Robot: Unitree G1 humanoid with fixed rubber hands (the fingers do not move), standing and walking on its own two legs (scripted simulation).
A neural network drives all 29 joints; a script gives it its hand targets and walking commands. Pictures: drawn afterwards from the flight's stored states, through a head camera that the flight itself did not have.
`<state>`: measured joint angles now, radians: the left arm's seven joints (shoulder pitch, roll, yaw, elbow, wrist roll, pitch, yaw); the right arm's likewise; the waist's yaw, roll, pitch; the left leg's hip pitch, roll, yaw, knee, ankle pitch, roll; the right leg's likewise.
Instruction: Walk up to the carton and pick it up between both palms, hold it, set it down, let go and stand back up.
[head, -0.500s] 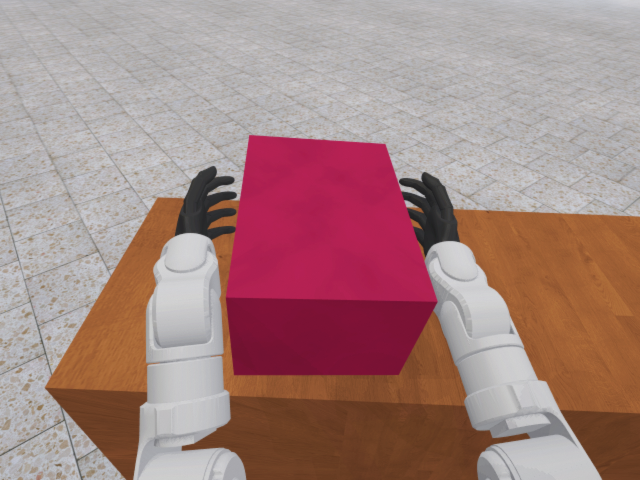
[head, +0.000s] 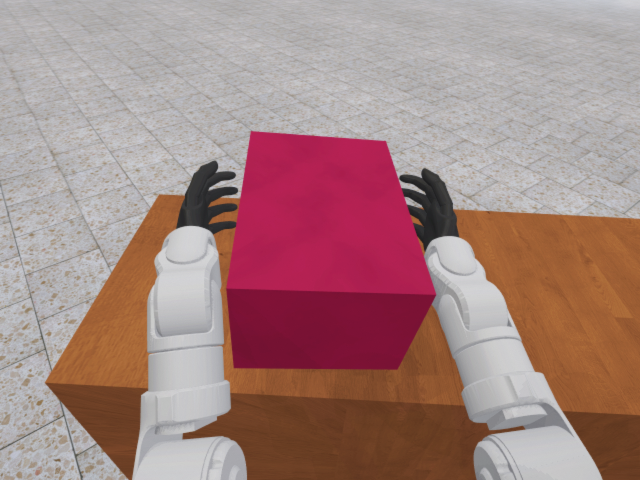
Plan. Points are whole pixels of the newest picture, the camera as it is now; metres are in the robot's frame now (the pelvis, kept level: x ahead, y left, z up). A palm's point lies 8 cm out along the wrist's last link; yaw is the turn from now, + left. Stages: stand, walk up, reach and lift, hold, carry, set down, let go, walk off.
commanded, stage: hold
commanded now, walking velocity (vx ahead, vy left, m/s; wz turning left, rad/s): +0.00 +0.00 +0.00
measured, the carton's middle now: (318, 241) +0.38 +0.01 +0.15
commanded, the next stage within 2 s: none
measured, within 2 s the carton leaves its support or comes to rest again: neither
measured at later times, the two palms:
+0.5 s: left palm (196, 233) +0.35 +0.15 +0.19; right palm (438, 238) +0.36 -0.14 +0.17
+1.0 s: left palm (194, 232) +0.36 +0.15 +0.19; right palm (436, 234) +0.36 -0.14 +0.18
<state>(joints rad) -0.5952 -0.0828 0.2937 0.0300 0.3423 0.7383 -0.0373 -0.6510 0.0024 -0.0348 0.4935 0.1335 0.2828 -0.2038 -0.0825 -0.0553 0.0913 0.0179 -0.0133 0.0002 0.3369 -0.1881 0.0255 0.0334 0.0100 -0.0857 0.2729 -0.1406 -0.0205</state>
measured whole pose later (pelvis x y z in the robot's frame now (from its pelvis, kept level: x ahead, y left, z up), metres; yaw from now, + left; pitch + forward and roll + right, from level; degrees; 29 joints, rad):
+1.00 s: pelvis +0.00 +0.00 +0.00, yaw +0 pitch -9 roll -1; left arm -0.58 -0.08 0.29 0.01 0.34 0.74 -0.04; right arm -0.64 0.00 -0.03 0.48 0.14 0.28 -0.21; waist -0.08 -0.06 0.09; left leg 0.01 -0.01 0.00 0.34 -0.19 0.03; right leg 0.03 0.01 -0.08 0.27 -0.14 -0.02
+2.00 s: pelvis +0.00 +0.00 +0.00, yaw +0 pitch -10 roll -1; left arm -0.59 -0.09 0.30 0.02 0.34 0.75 -0.04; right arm -0.65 0.00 -0.03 0.48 0.14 0.29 -0.21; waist -0.08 -0.06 0.09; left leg 0.02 -0.01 0.01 0.34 -0.18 0.02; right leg 0.03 0.01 -0.08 0.28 -0.14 -0.02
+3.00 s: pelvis +0.00 +0.00 +0.00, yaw +0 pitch -10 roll -1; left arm -0.56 -0.09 0.28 -0.01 0.34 0.75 -0.04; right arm -0.62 0.00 -0.01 0.44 0.15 0.29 -0.21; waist -0.09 -0.05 0.09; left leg 0.02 -0.01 0.01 0.35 -0.19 0.03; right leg 0.04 0.01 -0.08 0.28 -0.14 -0.02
